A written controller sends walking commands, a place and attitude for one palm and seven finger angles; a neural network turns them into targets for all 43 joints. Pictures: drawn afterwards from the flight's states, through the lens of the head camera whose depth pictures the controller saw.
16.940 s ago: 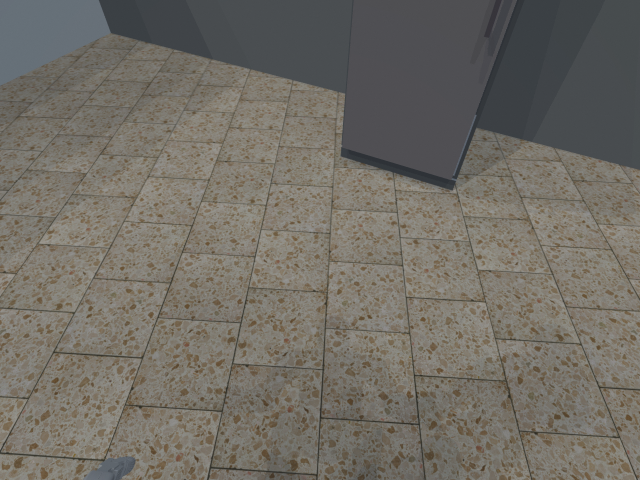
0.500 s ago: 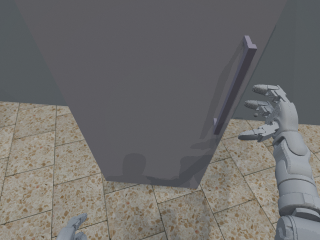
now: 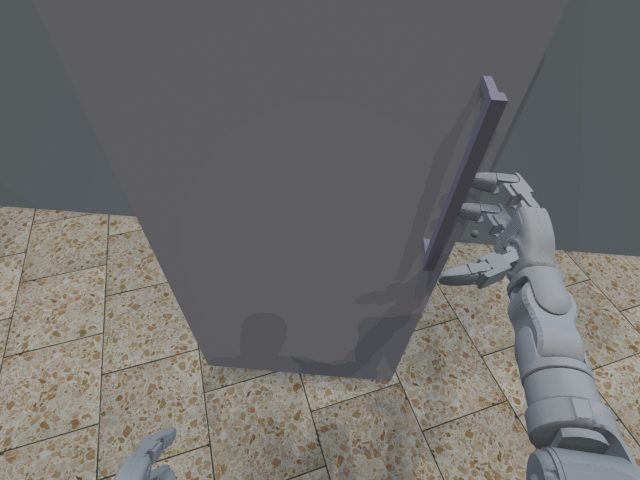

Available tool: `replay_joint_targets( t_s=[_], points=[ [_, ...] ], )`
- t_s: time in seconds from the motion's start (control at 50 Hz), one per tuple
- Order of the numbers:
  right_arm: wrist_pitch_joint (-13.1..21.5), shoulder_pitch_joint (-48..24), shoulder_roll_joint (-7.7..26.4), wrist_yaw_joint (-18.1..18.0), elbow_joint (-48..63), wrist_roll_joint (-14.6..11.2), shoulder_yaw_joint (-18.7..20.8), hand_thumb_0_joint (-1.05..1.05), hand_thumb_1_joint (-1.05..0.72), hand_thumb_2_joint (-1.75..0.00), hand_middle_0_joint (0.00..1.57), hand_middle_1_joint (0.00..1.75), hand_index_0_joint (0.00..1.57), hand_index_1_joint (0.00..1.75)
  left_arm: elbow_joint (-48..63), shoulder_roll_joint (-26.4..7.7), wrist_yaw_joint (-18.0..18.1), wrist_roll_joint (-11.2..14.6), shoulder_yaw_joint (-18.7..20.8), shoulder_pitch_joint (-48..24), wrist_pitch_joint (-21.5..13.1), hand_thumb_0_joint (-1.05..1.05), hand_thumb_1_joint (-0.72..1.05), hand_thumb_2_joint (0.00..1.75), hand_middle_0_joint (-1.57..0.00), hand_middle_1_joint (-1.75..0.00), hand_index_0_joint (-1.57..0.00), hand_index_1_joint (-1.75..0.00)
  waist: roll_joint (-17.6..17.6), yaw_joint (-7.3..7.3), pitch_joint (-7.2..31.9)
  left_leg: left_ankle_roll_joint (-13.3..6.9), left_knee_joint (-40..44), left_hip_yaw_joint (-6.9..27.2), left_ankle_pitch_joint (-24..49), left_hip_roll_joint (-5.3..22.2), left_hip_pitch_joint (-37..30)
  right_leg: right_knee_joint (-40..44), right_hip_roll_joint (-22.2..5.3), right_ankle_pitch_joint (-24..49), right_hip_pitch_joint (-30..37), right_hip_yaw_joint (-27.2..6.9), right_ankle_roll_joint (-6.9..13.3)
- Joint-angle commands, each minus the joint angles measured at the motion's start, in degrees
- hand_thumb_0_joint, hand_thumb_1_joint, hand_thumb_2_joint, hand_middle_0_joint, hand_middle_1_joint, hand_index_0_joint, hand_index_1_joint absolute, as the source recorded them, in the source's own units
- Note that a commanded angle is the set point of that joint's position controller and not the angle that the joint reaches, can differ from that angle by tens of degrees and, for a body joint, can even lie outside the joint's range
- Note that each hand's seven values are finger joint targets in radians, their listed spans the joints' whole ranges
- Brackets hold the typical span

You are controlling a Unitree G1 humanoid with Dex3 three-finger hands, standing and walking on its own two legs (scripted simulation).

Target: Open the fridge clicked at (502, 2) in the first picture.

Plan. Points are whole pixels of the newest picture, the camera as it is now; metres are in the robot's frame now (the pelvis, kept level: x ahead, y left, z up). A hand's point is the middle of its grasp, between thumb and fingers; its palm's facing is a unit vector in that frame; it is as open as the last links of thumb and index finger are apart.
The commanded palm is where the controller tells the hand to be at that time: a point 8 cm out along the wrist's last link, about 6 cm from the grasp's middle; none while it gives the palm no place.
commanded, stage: feel for the door with the fingertips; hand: right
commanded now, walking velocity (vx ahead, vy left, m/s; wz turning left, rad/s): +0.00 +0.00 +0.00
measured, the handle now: (452, 190) +0.47 -0.13 +0.12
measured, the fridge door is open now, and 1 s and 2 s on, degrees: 0 0 0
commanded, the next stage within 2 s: slide the fingers in behind the handle in 0.34 s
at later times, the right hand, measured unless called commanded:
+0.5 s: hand (477, 216) +0.43 -0.16 +0.12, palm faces +0.00 +1.00 +0.00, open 13.7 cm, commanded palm +0.40 -0.20 +0.12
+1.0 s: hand (464, 223) +0.42 -0.14 +0.11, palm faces -0.02 +1.00 +0.01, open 13.9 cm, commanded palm +0.39 -0.19 +0.12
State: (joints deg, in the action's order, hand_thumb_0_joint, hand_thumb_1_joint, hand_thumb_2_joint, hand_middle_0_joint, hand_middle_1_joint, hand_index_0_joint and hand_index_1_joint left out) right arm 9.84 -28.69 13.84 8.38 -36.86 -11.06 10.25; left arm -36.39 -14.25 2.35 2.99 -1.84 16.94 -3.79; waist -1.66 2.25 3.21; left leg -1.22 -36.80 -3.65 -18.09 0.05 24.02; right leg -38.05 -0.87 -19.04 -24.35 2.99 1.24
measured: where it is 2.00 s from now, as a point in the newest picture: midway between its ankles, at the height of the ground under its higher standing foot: outside the picture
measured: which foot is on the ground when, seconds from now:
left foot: down 0.00-1.00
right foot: down 0.00-1.00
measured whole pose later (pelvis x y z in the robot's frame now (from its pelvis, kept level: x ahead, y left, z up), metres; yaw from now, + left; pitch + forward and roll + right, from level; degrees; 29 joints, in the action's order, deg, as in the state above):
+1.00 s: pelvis +0.00 +0.00 +0.00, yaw +1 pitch +7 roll +1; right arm 12.7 -33.3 13.8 7.3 -42.9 -9.8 11.5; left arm -36.4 -14.1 1.4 2.6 -1.8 18.2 -3.1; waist -1.4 2.9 3.6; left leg -1.4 -37.9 -3.2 -18.4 -0.4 26.4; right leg -39.4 -1.3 -19.6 -26.6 3.3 1.1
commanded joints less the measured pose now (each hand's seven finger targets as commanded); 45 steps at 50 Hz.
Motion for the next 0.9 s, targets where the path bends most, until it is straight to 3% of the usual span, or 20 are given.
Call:
replay_joint_targets(
  t_s=[0.0, 0.04, 0.06, 0.12, 0.14, 0.2, 0.24, 0.32, 0.36, 0.44, 0.46, 0.5, 0.52, 0.54, 0.6, 0.64, 0.74, 0.78, 0.84, 0.88],
  points=[
    [4.09, -26.97, 9.30, -1.81, 11.45, 0.52, 1.89, 0.00, 0.50, -0.30, 0.30, 1.20, 0.30, 1.20, 6.23, -7.71, 0.42, 0.23, 2.97, -0.62, -2.50, 0.00, 0.90, 0.90, -0.20, -0.30, -0.20, -0.30, 1.01, 0.91, 14.85, -0.12, 4.22, 1.71, 14.07, -0.92, -3.63, 4.98, 0.29, 11.86, 8.47, -3.44, 0.19],
    [3.82, -27.12, 13.22, -2.69, 8.20, 1.07, 4.88, 0.00, 0.50, -0.30, 0.30, 1.20, 0.30, 1.20, 5.97, -8.25, 0.64, -0.02, 2.93, 0.03, -1.94, 0.00, 0.90, 0.90, -0.20, -0.30, -0.20, -0.30, 5.10, 0.59, 14.64, 0.18, 4.66, 2.14, 12.74, -0.75, -5.23, 5.05, 0.34, 9.96, 5.97, -3.29, 0.54],
    [3.74, -28.52, 11.57, -2.58, 7.48, 1.35, 3.65, 0.00, 0.50, -0.30, 0.30, 1.20, 0.30, 1.20, 6.29, -7.86, 0.63, 0.00, 2.64, -0.36, -1.94, 0.00, 0.90, 0.90, -0.20, -0.30, -0.20, -0.30, 3.36, 0.86, 14.62, 0.22, 4.64, 2.50, 13.29, -0.62, -5.32, 5.25, 0.63, 9.73, 5.83, -2.83, 0.59],
    [4.78, -31.28, 14.50, -2.44, 5.46, 1.47, 6.04, 0.00, 0.50, -0.30, 0.30, 1.20, 0.30, 1.20, 5.95, -7.86, 0.91, -0.12, 2.60, 0.13, -1.83, 0.00, 0.90, 0.90, -0.20, -0.30, -0.20, -0.30, 2.06, 0.59, 16.24, 0.15, 4.54, 3.06, 13.28, -0.52, -6.16, 4.89, 0.88, 9.22, 5.55, -2.58, 0.56],
    [5.26, -31.42, 14.94, -2.16, 4.98, 1.46, 6.21, 0.00, 0.50, -0.30, 0.30, 1.20, 0.30, 1.20, 6.00, -7.95, 0.93, -0.21, 2.63, 0.48, -1.72, 0.00, 0.90, 0.90, -0.20, -0.30, -0.20, -0.30, 3.28, 0.65, 16.91, 0.20, 4.37, 3.23, 14.30, -0.50, -7.34, 4.63, 0.77, 10.06, 5.23, -2.49, 0.72],
    [6.35, -30.75, 12.81, -0.34, 3.79, 0.92, 4.79, 0.00, 0.50, -0.30, 0.30, 1.20, 0.30, 1.20, 6.13, -7.79, 0.69, -0.01, 2.71, 0.91, -1.97, 0.00, 0.90, 0.90, -0.20, -0.30, -0.20, -0.30, 0.94, 0.63, 18.50, -0.04, 3.69, 3.29, 17.86, -0.69, -7.59, 4.01, 0.97, 12.37, 6.09, -2.09, 0.56],
    [6.34, -30.44, 13.46, 0.64, 1.26, 0.65, 4.96, 0.00, 0.50, -0.30, 0.30, 1.20, 0.30, 1.20, 5.77, -8.18, 0.64, 0.07, 2.94, 1.81, -1.67, 0.00, 0.90, 0.90, -0.20, -0.30, -0.20, -0.30, 3.79, 1.13, 17.52, 0.15, 3.79, 3.20, 18.09, -0.72, -7.92, 3.71, 0.87, 12.21, 4.53, -2.07, 0.77],
    [6.27, -35.10, 11.51, 1.72, 0.25, 0.17, 2.83, 0.00, 0.50, -0.30, 0.30, 1.20, 0.30, 1.20, 5.20, -8.35, 0.62, 0.38, 3.13, 2.47, -1.58, 0.00, 0.90, 0.90, -0.20, -0.30, -0.20, -0.30, 1.43, 2.60, 15.90, 0.23, 4.50, 3.09, 15.33, -0.84, -4.15, 3.71, 0.99, 10.00, 4.98, -2.17, 0.80],
    [6.32, -35.42, 13.54, 1.52, -1.16, 0.29, 4.70, 0.00, 0.50, -0.30, 0.30, 1.20, 0.30, 1.20, 4.76, -8.67, 0.57, 0.17, 3.42, 3.37, -1.45, 0.00, 0.90, 0.90, -0.20, -0.30, -0.20, -0.30, 2.96, 2.29, 17.20, 0.33, 4.35, 3.29, 15.14, -0.86, -4.84, 3.45, 1.00, 9.94, 4.43, -2.34, 0.95],
    [6.52, -36.43, 13.23, 1.49, -2.01, 0.67, 3.95, 0.00, 0.50, -0.30, 0.30, 1.20, 0.30, 1.20, 4.21, -8.71, 0.43, 0.14, 3.58, 4.28, -1.09, 0.00, 0.90, 0.90, -0.20, -0.30, -0.20, -0.30, 1.91, 2.61, 17.61, 0.21, 4.03, 3.07, 16.00, -0.86, -4.44, 2.97, 0.99, 11.29, 4.70, -2.40, 0.99],
    [6.49, -37.10, 11.35, 1.69, -2.37, 0.57, 2.48, 0.00, 0.50, -0.30, 0.30, 1.20, 0.30, 1.20, 4.36, -8.53, 0.24, 0.20, 3.42, 4.15, -1.18, 0.00, 0.90, 0.90, -0.20, -0.30, -0.20, -0.30, 1.80, 2.98, 16.92, 0.27, 4.08, 2.89, 15.18, -0.98, -3.49, 3.24, 1.10, 10.39, 4.63, -2.59, 0.94],
    [6.64, -35.17, 13.24, 1.64, -3.12, 0.48, 4.50, 0.00, 0.50, -0.30, 0.30, 1.20, 0.30, 1.20, 4.31, -8.78, 0.22, 0.11, 3.67, 4.23, -1.10, 0.00, 0.90, 0.90, -0.20, -0.30, -0.20, -0.30, 2.07, 2.11, 17.55, 0.26, 4.10, 3.13, 14.46, -0.97, -3.97, 3.16, 1.17, 9.71, 4.16, -2.38, 0.94],
    [6.79, -35.05, 12.79, 1.87, -2.40, 0.43, 3.92, 0.00, 0.50, -0.30, 0.30, 1.20, 0.30, 1.20, 4.63, -8.70, 0.13, 0.14, 3.52, 4.01, -1.12, 0.00, 0.90, 0.90, -0.20, -0.30, -0.20, -0.30, 1.47, 2.09, 17.72, 0.24, 4.18, 3.19, 14.06, -0.89, -4.23, 3.27, 1.22, 9.23, 3.91, -2.27, 0.92],
    [6.97, -34.98, 13.44, 1.90, -2.17, 0.50, 4.24, 0.00, 0.50, -0.30, 0.30, 1.20, 0.30, 1.20, 4.73, -8.87, 0.13, 0.07, 3.60, 4.34, -0.99, 0.00, 0.90, 0.90, -0.20, -0.30, -0.20, -0.30, 3.26, 2.10, 18.11, 0.13, 3.87, 2.94, 14.47, -0.92, -5.16, 3.24, 1.05, 9.91, 3.64, -2.60, 1.05],
    [6.69, -34.51, 12.35, 2.28, -2.84, 0.23, 3.52, 0.00, 0.50, -0.30, 0.30, 1.20, 0.30, 1.20, 5.20, -8.62, 0.05, 0.30, 3.30, 3.50, -0.98, 0.00, 0.90, 0.90, -0.20, -0.30, -0.20, -0.30, 1.28, 2.20, 15.92, 0.22, 4.38, 3.12, 12.72, -0.96, -3.43, 3.46, 1.18, 7.88, 3.12, -2.26, 0.96],
    [6.99, -34.55, 14.05, 2.06, -2.08, 0.46, 4.49, 0.00, 0.50, -0.30, 0.30, 1.20, 0.30, 1.20, 5.33, -8.86, 0.13, 0.17, 3.40, 3.72, -0.88, 0.00, 0.90, 0.90, -0.20, -0.30, -0.20, -0.30, 2.37, 1.89, 16.39, 0.07, 4.12, 3.09, 12.59, -0.97, -4.00, 3.34, 0.99, 8.32, 3.10, -2.59, 1.09],
    [6.71, -32.02, 12.80, 1.81, 0.01, 0.45, 3.97, 0.00, 0.50, -0.30, 0.30, 1.20, 0.30, 1.20, 6.31, -8.62, -0.06, 0.13, 3.41, 3.32, -0.94, 0.00, 0.90, 0.90, -0.20, -0.30, -0.20, -0.30, 2.49, 1.38, 17.66, 0.03, 3.59, 2.83, 13.84, -1.11, -4.55, 3.21, 0.87, 9.63, 3.82, -2.53, 0.98],
    [6.73, -33.00, 10.96, 1.57, 2.55, 0.15, 2.69, 0.00, 0.50, -0.30, 0.30, 1.20, 0.30, 1.20, 6.62, -8.33, -0.19, 0.26, 3.24, 2.80, -1.17, 0.00, 0.90, 0.90, -0.20, -0.30, -0.20, -0.30, 0.19, 1.51, 18.37, -0.07, 3.33, 2.54, 14.46, -1.27, -3.53, 3.29, 0.81, 10.39, 5.52, -2.63, 0.72],
    [7.19, -32.49, 11.61, 0.24, 5.08, 0.09, 3.60, 0.00, 0.50, -0.30, 0.30, 1.20, 0.30, 1.20, 6.50, -8.28, -0.13, -0.04, 3.39, 2.72, -1.40, 0.00, 0.90, 0.90, -0.20, -0.30, -0.20, -0.30, 2.39, 1.31, 18.82, -0.04, 3.22, 2.31, 14.93, -1.44, -4.34, 3.13, 0.56, 11.56, 6.16, -2.96, 0.76],
    [7.36, -31.44, 12.54, -0.63, 6.79, 0.34, 4.96, 0.00, 0.50, -0.30, 0.30, 1.20, 0.30, 1.20, 6.50, -8.09, -0.18, -0.09, 3.44, 2.34, -1.59, 0.00, 0.90, 0.90, -0.20, -0.30, -0.20, -0.30, 1.55, 0.61, 20.35, -0.02, 2.81, 2.61, 16.73, -1.44, -5.51, 3.14, 0.67, 12.76, 6.76, -2.73, 0.69]
  ],
)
